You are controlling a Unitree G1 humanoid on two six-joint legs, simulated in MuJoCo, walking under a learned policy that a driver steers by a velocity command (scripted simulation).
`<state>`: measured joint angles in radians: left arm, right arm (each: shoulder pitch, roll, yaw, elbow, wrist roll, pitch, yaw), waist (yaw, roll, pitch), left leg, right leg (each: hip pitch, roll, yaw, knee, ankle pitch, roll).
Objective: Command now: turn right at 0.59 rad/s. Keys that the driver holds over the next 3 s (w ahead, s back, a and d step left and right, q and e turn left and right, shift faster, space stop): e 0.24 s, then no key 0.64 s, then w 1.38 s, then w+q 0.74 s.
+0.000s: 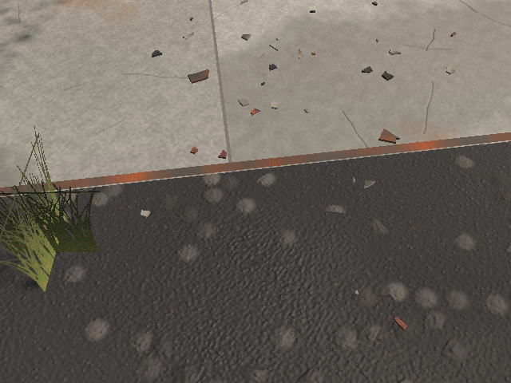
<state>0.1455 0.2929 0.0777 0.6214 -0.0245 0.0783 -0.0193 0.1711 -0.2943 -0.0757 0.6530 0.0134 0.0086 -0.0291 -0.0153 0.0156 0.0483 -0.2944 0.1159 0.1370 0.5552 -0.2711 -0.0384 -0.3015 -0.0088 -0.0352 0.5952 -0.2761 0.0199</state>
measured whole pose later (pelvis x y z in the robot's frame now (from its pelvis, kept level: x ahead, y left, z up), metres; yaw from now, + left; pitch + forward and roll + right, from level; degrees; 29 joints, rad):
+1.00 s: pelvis +0.03 +0.01 +0.00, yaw -15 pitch -1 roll +0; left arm 0.25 0.23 0.04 0.78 0.00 0.01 0.03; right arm 0.23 -0.24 -0.03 0.70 0.00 -0.02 -0.01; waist 0.00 0.00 0.01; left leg -0.22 -0.02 -0.01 0.57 -0.34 0.03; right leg -0.25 0.04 0.12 0.61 -0.38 -0.01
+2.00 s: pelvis +0.47 -0.07 +0.01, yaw -15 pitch +1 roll +2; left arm 0.07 0.26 0.02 0.71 -0.01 -0.08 -0.03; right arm 0.38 -0.28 -0.04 0.84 0.02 -0.08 0.01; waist -0.09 -0.04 0.02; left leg 0.02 -0.08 0.03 0.21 -0.26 0.06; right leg -0.63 -0.09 0.03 0.57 0.09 0.00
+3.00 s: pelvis +1.03 -0.16 +0.01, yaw +7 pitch +2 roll +0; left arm 0.06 0.29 0.04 0.70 0.01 -0.10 -0.01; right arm 0.34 -0.29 -0.06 0.73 0.02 -0.04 -0.01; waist -0.07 -0.04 0.03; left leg -0.13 -0.11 -0.15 0.35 -0.24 0.08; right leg -0.64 -0.06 0.11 0.61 0.03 0.07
